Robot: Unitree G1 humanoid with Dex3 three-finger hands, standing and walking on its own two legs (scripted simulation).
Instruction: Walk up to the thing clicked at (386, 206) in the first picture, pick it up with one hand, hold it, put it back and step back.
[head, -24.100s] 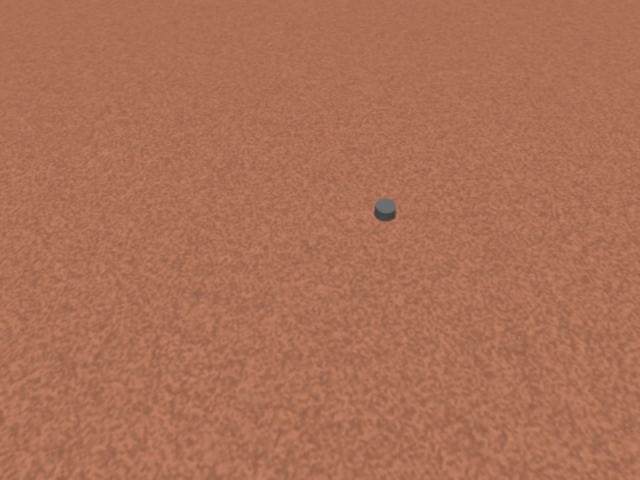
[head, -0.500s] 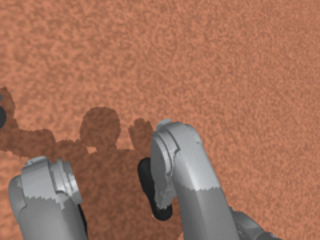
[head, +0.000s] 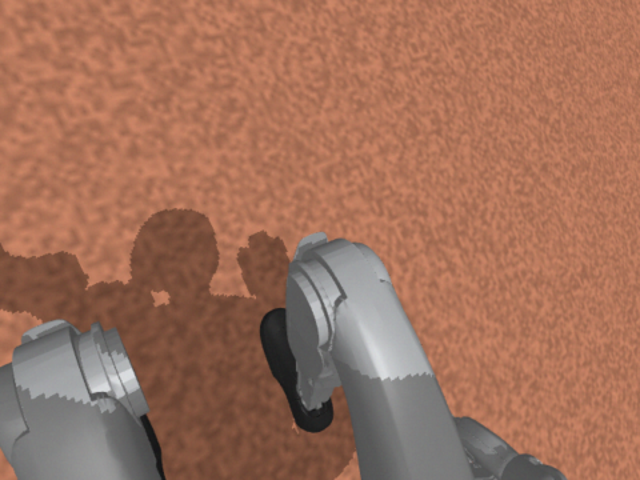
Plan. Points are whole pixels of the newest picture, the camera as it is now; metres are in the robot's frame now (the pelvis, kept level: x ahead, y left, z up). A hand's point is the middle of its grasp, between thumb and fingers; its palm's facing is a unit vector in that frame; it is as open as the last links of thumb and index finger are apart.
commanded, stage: open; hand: left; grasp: from above
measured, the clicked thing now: out of the picture +0.44 +0.31 -0.27
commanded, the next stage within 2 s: withdraw in 0.90 s
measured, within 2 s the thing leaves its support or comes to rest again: rests again in 1.30 s
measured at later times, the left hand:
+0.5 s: hand out of the picture +0.43 +0.29 -0.25, palm faces -0.43 -0.15 -0.89, open 13.0 cm
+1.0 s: hand out of the picture +0.43 +0.29 -0.25, palm faces -0.46 -0.17 -0.87, open 13.7 cm
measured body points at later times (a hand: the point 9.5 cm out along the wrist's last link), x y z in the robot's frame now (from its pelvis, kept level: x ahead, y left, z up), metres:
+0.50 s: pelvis +0.00 +0.00 +0.00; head +0.27 +0.13 +0.34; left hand +0.45 +0.30 -0.20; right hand +0.05 -0.25 -0.05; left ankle +0.06 +0.12 -0.26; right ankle +0.12 -0.12 -0.26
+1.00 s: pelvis +0.00 +0.00 +0.01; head +0.27 +0.12 +0.34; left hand +0.45 +0.30 -0.20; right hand +0.05 -0.26 -0.05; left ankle +0.06 +0.12 -0.26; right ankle +0.12 -0.13 -0.26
